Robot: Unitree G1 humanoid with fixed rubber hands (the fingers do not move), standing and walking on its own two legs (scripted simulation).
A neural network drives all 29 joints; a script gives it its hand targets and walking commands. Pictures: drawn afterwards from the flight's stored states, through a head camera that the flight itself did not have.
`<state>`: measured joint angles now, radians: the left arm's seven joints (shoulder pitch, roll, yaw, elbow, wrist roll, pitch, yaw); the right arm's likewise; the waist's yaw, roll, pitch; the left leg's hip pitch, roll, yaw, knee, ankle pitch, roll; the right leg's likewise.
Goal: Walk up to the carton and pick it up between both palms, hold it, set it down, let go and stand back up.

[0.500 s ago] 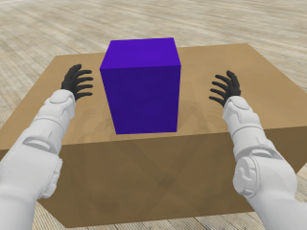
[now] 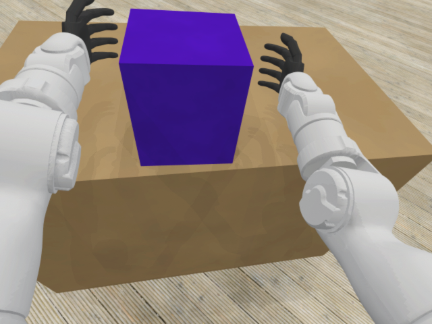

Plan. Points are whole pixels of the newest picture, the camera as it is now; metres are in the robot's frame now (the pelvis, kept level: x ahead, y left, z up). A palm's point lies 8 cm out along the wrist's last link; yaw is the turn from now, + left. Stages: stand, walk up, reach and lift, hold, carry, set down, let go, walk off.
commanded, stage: reach and lift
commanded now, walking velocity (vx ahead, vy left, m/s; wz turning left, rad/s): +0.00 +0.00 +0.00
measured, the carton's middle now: (186, 92) +0.56 -0.06 +0.12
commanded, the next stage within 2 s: none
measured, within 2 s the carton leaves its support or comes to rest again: leaves its support in 1.88 s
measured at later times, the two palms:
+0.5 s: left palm (109, 104) +0.55 +0.10 +0.11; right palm (255, 120) +0.48 -0.19 +0.09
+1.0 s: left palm (86, 94) +0.49 +0.13 +0.18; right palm (257, 91) +0.45 -0.17 +0.19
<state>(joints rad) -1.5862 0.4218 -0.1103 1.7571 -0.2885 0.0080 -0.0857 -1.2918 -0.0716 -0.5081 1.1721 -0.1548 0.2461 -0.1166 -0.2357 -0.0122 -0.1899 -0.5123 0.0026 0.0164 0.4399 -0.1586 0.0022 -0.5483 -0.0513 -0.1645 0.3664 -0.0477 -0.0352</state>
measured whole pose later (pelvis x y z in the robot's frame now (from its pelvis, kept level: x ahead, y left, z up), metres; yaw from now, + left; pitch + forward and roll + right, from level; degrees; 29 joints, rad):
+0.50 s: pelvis +0.05 +0.02 +0.00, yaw -2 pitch +23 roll -2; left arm -1.10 0.20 0.10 1.27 -0.08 -0.06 0.05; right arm -0.91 0.00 -0.35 0.96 -0.10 -0.07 -0.20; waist -0.11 0.09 -0.25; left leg -0.62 0.01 0.02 0.45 -0.23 0.02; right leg -0.69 -0.02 -0.09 0.40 -0.06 0.02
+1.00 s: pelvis +0.04 +0.00 +0.00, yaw +1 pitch +7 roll -2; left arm -1.14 0.23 -0.11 1.28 -0.22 0.15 0.16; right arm -1.06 -0.06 -0.31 1.13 0.09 0.16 -0.24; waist -0.13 -0.03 -0.16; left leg -0.42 0.02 0.00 0.45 -0.15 0.01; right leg -0.36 0.00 -0.08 0.35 -0.12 0.00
